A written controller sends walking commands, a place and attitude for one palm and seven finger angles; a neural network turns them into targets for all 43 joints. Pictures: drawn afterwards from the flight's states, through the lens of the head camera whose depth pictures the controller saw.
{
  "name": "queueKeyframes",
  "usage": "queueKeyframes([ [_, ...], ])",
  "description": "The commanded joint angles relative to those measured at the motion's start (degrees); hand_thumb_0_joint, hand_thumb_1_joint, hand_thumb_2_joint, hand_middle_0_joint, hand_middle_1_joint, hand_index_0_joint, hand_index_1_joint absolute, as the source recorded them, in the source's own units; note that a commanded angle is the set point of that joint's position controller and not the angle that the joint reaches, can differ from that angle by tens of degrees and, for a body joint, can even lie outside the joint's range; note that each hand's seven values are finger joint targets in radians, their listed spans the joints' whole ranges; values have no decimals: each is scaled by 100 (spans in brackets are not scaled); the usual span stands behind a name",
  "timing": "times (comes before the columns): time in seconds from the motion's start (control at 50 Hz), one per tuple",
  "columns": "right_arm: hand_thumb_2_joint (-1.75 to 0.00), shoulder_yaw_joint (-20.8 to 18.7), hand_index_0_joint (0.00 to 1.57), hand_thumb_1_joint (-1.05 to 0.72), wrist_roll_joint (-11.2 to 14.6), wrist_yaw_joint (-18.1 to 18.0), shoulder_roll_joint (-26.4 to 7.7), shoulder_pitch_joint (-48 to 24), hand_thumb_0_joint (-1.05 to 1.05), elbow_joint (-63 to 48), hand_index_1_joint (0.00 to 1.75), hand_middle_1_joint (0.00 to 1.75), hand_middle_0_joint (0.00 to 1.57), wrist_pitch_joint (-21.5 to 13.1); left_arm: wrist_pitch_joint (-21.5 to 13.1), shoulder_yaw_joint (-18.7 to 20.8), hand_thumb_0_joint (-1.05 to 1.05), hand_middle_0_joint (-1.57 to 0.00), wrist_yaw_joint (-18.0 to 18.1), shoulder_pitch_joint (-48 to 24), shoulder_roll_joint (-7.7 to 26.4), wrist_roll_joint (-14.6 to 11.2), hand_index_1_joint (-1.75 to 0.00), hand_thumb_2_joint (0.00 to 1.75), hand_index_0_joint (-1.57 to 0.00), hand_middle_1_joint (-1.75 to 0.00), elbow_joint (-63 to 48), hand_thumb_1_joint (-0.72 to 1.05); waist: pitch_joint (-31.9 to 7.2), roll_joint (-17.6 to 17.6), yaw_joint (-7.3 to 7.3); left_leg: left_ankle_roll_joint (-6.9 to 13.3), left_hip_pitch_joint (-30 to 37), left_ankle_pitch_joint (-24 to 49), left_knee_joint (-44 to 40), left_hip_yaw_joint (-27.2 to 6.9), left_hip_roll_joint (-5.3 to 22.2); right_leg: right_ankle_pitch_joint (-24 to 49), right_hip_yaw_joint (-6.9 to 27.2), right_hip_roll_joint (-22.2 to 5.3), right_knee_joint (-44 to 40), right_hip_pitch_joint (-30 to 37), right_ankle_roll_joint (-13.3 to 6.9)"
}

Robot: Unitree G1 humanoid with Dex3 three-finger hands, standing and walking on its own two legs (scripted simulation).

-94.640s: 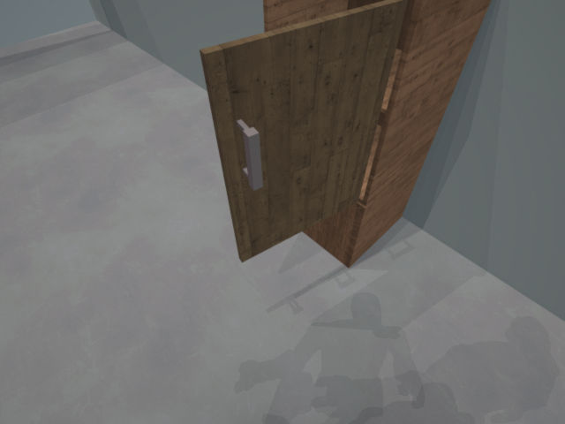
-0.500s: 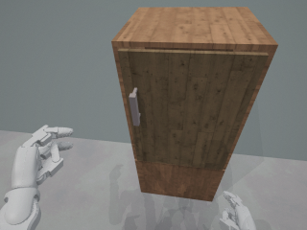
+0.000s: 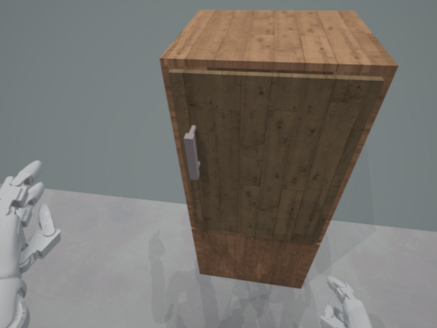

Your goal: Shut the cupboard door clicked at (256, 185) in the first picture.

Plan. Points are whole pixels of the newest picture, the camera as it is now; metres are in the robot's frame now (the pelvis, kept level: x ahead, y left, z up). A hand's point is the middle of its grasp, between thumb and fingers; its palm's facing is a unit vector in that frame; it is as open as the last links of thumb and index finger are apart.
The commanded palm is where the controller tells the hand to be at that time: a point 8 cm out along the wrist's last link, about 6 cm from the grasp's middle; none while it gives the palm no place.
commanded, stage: draw the hand back to the body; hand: left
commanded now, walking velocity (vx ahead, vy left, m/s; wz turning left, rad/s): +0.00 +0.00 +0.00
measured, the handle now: (194, 152) +0.51 +0.13 +0.04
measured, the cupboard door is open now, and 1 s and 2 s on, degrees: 0 0 0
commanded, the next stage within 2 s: step back with the hand held close in 0.06 s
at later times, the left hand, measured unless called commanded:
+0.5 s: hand (55, 232) +0.20 +0.27 +0.15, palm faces +0.38 -0.79 -0.48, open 7.4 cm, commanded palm +0.14 +0.31 +0.17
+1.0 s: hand out of the picture +0.10 +0.29 +0.16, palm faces +0.49 -0.76 -0.44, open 7.4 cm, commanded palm +0.04 +0.32 +0.17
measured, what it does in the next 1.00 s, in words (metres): shifts its weight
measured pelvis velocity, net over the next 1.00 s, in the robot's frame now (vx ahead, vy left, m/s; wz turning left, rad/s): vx -0.09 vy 0.02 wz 0.04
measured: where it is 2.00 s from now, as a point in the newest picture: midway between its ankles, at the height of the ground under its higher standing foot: outside the picture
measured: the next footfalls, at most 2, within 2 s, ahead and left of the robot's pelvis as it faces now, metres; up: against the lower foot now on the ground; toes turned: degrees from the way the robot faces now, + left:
right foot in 1.42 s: -0.20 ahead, -0.11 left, +0.00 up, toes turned +0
left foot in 1.58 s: -0.10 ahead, +0.12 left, +0.00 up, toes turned +0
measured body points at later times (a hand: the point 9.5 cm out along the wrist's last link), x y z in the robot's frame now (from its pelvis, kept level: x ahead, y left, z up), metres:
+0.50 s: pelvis +0.00 +0.01 +0.00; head +0.00 -0.01 +0.45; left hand +0.17 +0.31 +0.17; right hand +0.18 -0.24 -0.09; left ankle +0.02 +0.11 -0.74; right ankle -0.03 -0.12 -0.74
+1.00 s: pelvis -0.09 +0.02 -0.02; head -0.09 +0.03 +0.43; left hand +0.07 +0.33 +0.18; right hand +0.08 -0.21 -0.10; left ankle +0.02 +0.11 -0.74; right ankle -0.03 -0.12 -0.74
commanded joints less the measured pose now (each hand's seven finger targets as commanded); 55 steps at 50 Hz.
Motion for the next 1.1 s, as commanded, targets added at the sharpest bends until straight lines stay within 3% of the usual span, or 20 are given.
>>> queueKeyframes([
  [0.0,-90,-198,20,-90,-31,-39,-529,-851,0,-975,30,30,20,-336,-448,804,0,-20,110,-502,1244,6,-30,90,-20,-30,-1321,90,-280,62,34,48,410,673,-384,-124,125,823,-85,63,-463,-576,-125],
  [0.12,-90,-218,20,-90,-29,-30,-542,-826,0,-994,30,30,20,-269,-397,762,0,-20,53,-421,1165,-43,-30,90,-20,-30,-1084,90,-172,-247,9,88,428,727,-353,-51,137,899,-59,62,-540,-649,-75],
  [0.16,-90,-229,20,-90,-17,-26,-542,-846,0,-991,30,30,20,-256,-406,705,0,-20,37,-472,1133,-37,-30,90,-20,-30,-1155,90,-245,-143,3,100,468,794,-340,-38,132,958,-21,38,-544,-603,-79],
  [0.18,-90,-269,20,-90,6,-14,-659,-838,0,-1156,30,30,20,-144,-627,1216,0,-20,92,-983,1747,31,-30,90,-20,-30,-1541,90,-82,-54,-204,198,81,441,54,-164,225,1084,443,-296,-816,-1134,-86],
  [0.22,-90,-292,20,-90,-37,-32,-587,-823,0,-1053,30,30,20,-16,-712,856,0,-20,79,-216,1334,30,-30,90,-20,-30,-1083,90,-224,-450,-240,184,-10,397,330,-198,187,1094,569,-546,-836,-1327,-133],
  [0.26,-90,-326,20,-90,-46,-44,-594,-774,0,-1051,30,30,20,81,-806,905,0,-20,105,-38,1390,40,-30,90,-20,-30,-1205,90,-524,-387,-266,153,-40,778,385,-206,235,1613,450,-608,-538,-1162,-164],
  [0.38,-90,-412,20,-90,-2,-123,-642,-743,0,-1244,30,30,20,348,-803,1105,0,-20,188,286,1582,-16,-30,90,-20,-30,-1410,90,-1110,-307,-288,136,16,2249,364,-233,443,2752,229,-444,158,-824,-46],
  [0.46,-90,-440,20,-90,27,-144,-648,-698,0,-1365,30,30,20,466,-776,1163,0,-20,244,390,1658,-29,-30,90,-20,-30,-1667,90,-1236,-283,-309,129,-140,2407,319,-281,506,2795,210,-382,361,-699,-23],
  [0.58,-90,-451,20,-90,27,-135,-699,-635,0,-1461,30,30,20,455,-843,1224,0,-20,310,606,1685,-33,-30,90,-20,-30,-1872,90,-1028,-21,-317,175,-859,1391,-56,-525,645,1735,252,-223,437,-672,-6],
  [0.72,-90,-448,20,-90,-2,-146,-758,-500,0,-1441,30,30,20,264,-1072,1227,0,-20,362,445,1539,90,-30,90,-20,-30,-1746,90,-441,362,-382,393,-2685,-1997,-806,-948,839,279,253,13,716,-221,22],
  [0.74,-90,-475,20,-90,-28,-165,-819,-517,0,-1426,30,30,20,211,-1123,1379,0,-20,368,369,1694,132,-30,90,-20,-30,-1825,90,-457,465,-368,437,-2890,-2297,-937,-1067,907,191,240,106,838,-82,43],
  [0.82,-90,-486,20,-90,-58,-149,-790,-389,0,-1355,30,30,20,26,-1255,1288,0,-20,375,218,1521,207,-30,90,-20,-30,-2026,90,-579,649,-385,510,-3252,-2740,-924,-1166,1008,145,253,194,1241,120,33],
  [0.84,-90,-505,20,-90,-82,-156,-824,-376,0,-1324,30,30,20,-24,-1285,1468,0,-20,382,243,1731,218,-30,90,-20,-30,-2066,90,-658,568,-368,501,-3197,-2780,-923,-1205,1020,114,267,252,1246,87,42],
  [0.86,-90,-479,20,-90,-71,-142,-751,-337,0,-1312,30,30,20,-51,-1310,1291,0,-20,367,223,1506,212,-30,90,-20,-30,-2117,90,-662,509,-396,490,-3196,-2758,-853,-1196,1000,107,274,230,1269,51,24],
  [0.9,-90,-503,20,-90,-82,-120,-773,-304,0,-1277,30,30,20,-95,-1330,1313,0,-20,386,167,1509,244,-30,90,-20,-30,-2081,90,-511,456,-403,447,-3345,-2957,-592,-1032,905,-290,449,159,1157,-141,-51],
  [0.94,-90,-538,20,-90,-132,-106,-783,-298,0,-1238,30,30,20,-138,-1371,1495,0,-20,408,130,1738,251,-30,90,-20,-30,-2119,90,-446,120,-398,309,-2859,-2670,-74,-821,651,-835,862,-39,549,-893,-198],
  [0.96,-90,-479,20,-90,-135,-85,-636,-266,0,-1194,30,30,20,-138,-1388,1261,0,-20,412,89,1519,218,-30,90,-20,-30,-2099,90,-382,-147,-435,210,-2500,-2254,284,-712,505,-971,1077,-296,224,-1400,-310],
  [1.02,-90,-468,20,-90,-166,-30,-553,-179,0,-987,30,30,20,-102,-1398,1212,0,-20,515,50,1616,196,-30,90,-20,-30,-1905,90,-383,-903,-473,-55,-1370,-1318,1564,-296,169,-1399,1678,-1017,-628,-2749,-612],
  [1.06,-90,-453,20,-90,-152,-15,-510,-186,0,-931,30,30,20,-44,-1400,1180,0,-20,547,-85,1651,188,-30,90,-20,-30,-1924,90,-474,-1061,-519,-82,-1014,-967,1739,-310,146,-987,1473,-1156,-580,-2965,-658],
  [1.08,-90,-456,20,-90,-131,-27,-540,-223,0,-953,30,30,20,-25,-1409,1198,0,-20,548,-167,1697,187,-30,90,-20,-30,-1973,90,-418,-959,-529,-51,-949,-1005,1530,-371,171,-1063,1266,-1003,-461,-3088,-555],
])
